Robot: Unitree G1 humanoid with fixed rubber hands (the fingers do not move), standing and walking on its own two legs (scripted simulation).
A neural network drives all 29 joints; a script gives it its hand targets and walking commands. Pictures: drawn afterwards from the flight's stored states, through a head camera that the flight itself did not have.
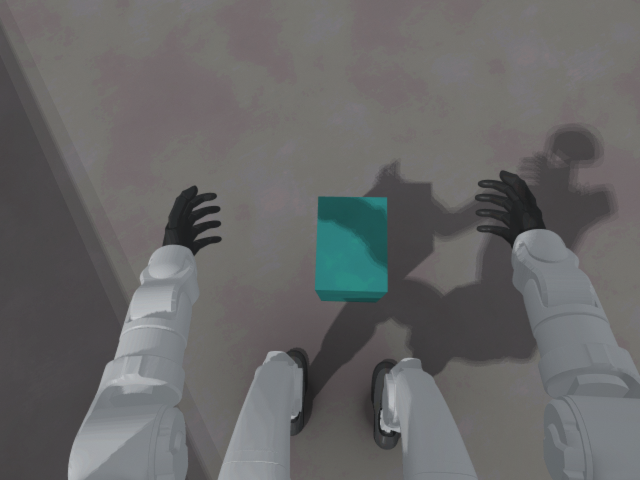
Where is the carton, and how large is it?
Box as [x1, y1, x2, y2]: [315, 196, 387, 302]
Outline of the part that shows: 318,196 315,272 316,292 321,300 375,302 387,291 386,197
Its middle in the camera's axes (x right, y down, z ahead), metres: +0.08 +0.04 +0.95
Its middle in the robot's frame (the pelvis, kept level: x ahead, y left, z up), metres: +0.46 +0.00 -0.55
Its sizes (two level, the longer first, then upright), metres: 0.204 0.149 0.272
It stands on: the floor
